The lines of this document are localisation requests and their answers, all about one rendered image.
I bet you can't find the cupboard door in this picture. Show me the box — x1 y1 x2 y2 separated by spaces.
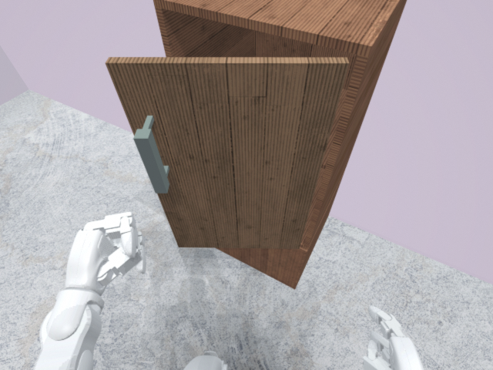
106 57 349 249

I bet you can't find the robot right hand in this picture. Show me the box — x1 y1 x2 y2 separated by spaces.
363 305 424 370

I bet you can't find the handle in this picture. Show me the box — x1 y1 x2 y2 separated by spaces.
133 116 169 193

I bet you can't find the left robot forearm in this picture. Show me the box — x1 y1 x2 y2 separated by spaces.
33 288 105 370

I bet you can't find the robot left hand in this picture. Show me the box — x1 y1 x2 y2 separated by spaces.
65 212 146 297

